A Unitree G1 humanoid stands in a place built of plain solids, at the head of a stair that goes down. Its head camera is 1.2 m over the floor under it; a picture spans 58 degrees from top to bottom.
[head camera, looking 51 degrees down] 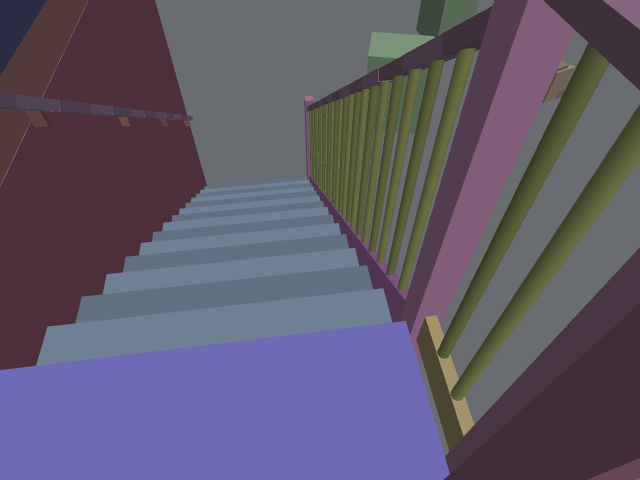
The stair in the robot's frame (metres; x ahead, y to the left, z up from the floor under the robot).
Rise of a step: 0.17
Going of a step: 0.23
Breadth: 1.20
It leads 8 degrees to the left of straight ahead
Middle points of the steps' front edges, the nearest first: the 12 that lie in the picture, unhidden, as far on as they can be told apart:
0.57 0.33 0.00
0.79 0.36 -0.16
1.02 0.39 -0.33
1.25 0.42 -0.49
1.47 0.45 -0.66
1.70 0.48 -0.82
1.92 0.51 -0.99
2.15 0.54 -1.15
2.37 0.57 -1.32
2.60 0.60 -1.48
2.82 0.63 -1.65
3.05 0.66 -1.81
